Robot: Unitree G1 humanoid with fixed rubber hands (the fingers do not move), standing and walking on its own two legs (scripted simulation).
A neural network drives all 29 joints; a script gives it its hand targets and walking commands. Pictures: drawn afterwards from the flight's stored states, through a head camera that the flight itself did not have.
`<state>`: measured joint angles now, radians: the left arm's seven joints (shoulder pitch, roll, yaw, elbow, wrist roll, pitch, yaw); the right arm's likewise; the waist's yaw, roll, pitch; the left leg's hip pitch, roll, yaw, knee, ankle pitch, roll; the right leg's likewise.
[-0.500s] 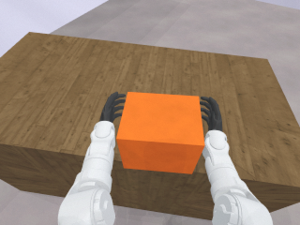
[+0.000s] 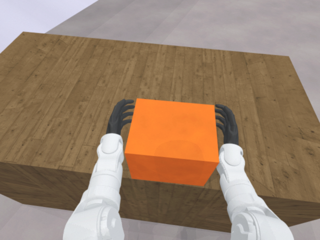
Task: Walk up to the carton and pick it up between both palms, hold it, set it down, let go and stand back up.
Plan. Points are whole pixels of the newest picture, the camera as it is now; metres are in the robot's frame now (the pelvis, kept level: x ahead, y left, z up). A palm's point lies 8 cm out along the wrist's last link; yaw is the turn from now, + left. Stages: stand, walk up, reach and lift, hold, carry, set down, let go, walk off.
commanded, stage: set down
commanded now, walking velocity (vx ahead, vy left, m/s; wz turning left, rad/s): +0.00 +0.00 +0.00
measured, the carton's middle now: (171, 143) +0.36 -0.01 -0.01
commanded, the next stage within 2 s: none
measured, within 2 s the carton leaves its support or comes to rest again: neither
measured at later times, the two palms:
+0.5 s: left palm (116, 129) +0.38 +0.13 +0.04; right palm (230, 138) +0.35 -0.17 +0.03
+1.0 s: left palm (92, 116) +0.39 +0.18 +0.09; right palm (241, 118) +0.37 -0.18 +0.10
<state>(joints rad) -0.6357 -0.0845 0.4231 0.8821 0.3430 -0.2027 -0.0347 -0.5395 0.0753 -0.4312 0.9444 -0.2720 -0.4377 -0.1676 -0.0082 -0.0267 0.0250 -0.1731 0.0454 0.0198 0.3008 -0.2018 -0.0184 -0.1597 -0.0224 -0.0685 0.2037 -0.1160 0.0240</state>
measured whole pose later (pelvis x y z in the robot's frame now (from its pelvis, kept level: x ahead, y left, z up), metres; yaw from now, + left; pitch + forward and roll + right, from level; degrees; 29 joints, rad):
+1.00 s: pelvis -0.03 +0.01 -0.01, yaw -2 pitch +7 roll -2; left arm -0.78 0.20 0.05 1.05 -0.12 -0.08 0.06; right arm -0.75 -0.20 0.06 1.09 0.32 -0.20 -0.15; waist 0.01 -0.02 -0.13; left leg -0.36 0.07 0.04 0.49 -0.26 -0.02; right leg -0.35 -0.01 -0.03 0.36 -0.14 0.02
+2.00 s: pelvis -0.03 +0.00 +0.00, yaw -1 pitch -4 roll -1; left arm -0.14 0.19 0.11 0.11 -0.12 0.35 -0.01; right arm -0.04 -0.09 0.02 0.18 0.20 0.11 -0.18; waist 0.01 -0.04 0.07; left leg -0.07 0.04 0.04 0.36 -0.21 -0.02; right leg -0.09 -0.03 -0.04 0.32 -0.15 0.02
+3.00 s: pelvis -0.01 +0.00 +0.00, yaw +0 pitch -6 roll -1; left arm 0.12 0.15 0.08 -0.01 -0.07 0.33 -0.06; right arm 0.16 -0.08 0.07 0.18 0.21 -0.04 -0.24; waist 0.04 -0.03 0.12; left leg -0.01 0.06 0.02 0.36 -0.24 -0.04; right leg 0.00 0.01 -0.03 0.26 -0.16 0.01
